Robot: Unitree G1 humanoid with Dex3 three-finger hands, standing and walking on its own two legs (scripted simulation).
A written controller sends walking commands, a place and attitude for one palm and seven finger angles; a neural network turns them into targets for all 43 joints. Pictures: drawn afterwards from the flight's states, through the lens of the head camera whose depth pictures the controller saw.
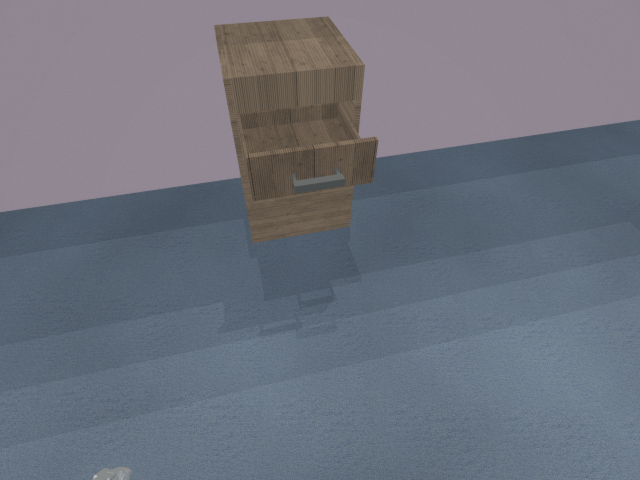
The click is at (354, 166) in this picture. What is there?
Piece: drawer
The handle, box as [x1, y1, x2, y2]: [291, 167, 344, 193]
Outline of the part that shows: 344,178 342,174 339,173 337,167 334,167 336,173 335,175 302,180 296,180 294,173 291,173 295,193 344,185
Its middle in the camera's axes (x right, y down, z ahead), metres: -0.01 -0.18 +1.14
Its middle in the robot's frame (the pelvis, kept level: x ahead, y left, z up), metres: +0.95 +0.06 -0.24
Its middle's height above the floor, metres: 0.53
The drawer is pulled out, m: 0.24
